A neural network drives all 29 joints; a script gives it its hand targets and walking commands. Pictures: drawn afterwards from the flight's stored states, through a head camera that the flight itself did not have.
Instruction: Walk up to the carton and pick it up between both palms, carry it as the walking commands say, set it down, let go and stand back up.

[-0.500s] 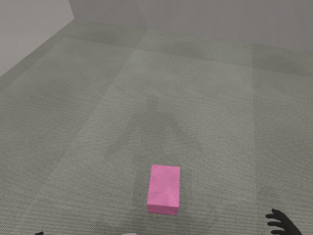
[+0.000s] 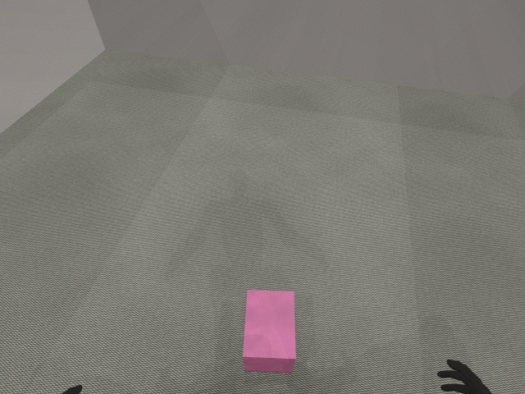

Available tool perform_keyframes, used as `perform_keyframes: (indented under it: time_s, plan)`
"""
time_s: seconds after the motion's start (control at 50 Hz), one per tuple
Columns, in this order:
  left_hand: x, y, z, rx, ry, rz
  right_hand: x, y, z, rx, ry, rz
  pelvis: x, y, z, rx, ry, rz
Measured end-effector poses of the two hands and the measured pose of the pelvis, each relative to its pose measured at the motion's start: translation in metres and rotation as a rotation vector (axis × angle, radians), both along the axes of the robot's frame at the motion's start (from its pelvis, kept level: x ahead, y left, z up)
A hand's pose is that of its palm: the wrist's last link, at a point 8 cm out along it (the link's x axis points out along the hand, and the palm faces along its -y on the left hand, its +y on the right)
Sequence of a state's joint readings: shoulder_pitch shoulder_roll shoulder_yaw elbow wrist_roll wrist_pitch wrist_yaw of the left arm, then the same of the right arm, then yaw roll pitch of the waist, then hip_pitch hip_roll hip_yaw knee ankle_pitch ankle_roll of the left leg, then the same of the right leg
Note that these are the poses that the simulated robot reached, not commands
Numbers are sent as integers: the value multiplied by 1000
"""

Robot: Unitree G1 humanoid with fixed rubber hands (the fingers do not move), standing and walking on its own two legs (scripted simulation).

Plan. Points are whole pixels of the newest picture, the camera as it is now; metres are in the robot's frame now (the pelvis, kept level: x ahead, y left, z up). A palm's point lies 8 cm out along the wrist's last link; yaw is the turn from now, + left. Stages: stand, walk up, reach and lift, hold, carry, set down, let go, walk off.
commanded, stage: walk up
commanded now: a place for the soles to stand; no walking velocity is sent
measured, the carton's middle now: (269, 331) +0.45 -0.02 -0.69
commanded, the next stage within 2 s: reach and lift in 0.78 s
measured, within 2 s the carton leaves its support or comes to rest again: neither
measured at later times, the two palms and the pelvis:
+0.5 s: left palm out of the picture +0.10 +0.34 -0.10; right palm (469, 388) +0.16 -0.31 -0.10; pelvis +0.02 +0.01 -0.01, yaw -1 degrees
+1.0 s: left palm (81, 385) +0.17 +0.30 -0.09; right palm (458, 387) +0.16 -0.30 -0.10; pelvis +0.00 -0.01 -0.02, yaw -1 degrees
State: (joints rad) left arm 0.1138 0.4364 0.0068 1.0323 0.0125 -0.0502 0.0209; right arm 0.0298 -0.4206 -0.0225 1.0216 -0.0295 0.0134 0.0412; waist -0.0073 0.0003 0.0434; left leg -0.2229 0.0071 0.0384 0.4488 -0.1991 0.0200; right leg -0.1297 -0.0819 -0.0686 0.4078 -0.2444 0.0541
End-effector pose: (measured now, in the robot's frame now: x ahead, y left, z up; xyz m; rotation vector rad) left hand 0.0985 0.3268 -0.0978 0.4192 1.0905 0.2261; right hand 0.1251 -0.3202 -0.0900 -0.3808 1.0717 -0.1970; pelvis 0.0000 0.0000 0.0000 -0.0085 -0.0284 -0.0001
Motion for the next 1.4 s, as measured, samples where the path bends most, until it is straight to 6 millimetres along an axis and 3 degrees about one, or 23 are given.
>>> perform_keyframes:
  time_s: [0.12, 0.24, 0.52, 0.78, 0.84, 0.92, 1.04, 1.28, 1.4]
  plan:
    - [-12, 14, 0, 35, 45, 12, -8, 0, -6, 5, 36, -5, 6, 3, -2, 2, 6, -1]
    - [-18, 18, 0, 50, 78, 20, -1, 5, -10, 17, 41, -2, 13, 5, -3, 3, 10, -5]
    - [-2, 15, -1, 56, 50, 2, 33, 8, -7, 23, -32, 7, 23, 6, -7, 6, 9, -16]
    - [4, 15, 0, 65, 39, -21, 32, 6, -7, 23, -49, -2, 24, 6, -9, 6, 7, -28]
    - [23, 10, 7, 45, -32, 19, 34, 11, -6, 33, -66, 10, 18, 4, -12, 3, 42, -23]
    - [55, -10, 9, -8, -96, 11, 32, 18, -11, 49, -52, -7, 6, -1, -14, -2, 60, -17]
    - [78, -37, -2, -63, -112, -6, 39, 21, -14, 62, -79, -17, -6, -9, -19, 2, 96, -29]
    - [131, -54, -32, -121, -156, -30, 108, 45, -34, 94, -189, -17, -31, -16, -47, -2, 214, -25]
    - [159, -62, -45, -164, -182, -39, 129, 59, -47, 127, -209, -40, -43, -13, -57, -8, 291, -20]
